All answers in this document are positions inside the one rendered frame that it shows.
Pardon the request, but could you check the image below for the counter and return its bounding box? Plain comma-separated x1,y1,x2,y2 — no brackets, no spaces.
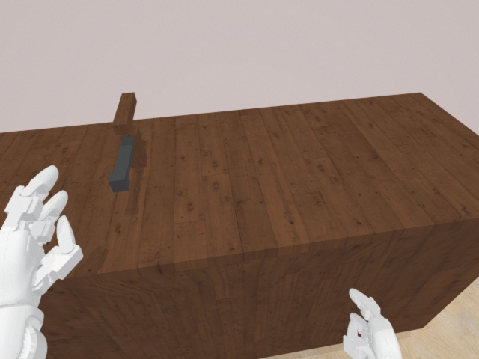
0,93,479,359

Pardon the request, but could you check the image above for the left robot hand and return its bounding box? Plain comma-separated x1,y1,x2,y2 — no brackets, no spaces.
0,165,83,307

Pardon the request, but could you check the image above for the right robot hand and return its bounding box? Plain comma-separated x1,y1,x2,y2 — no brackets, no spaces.
343,288,402,359

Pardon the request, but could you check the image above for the robot left forearm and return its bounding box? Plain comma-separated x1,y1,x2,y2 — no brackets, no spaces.
0,303,47,359

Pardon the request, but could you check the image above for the tap lever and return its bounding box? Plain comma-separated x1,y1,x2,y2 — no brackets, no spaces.
109,136,135,192

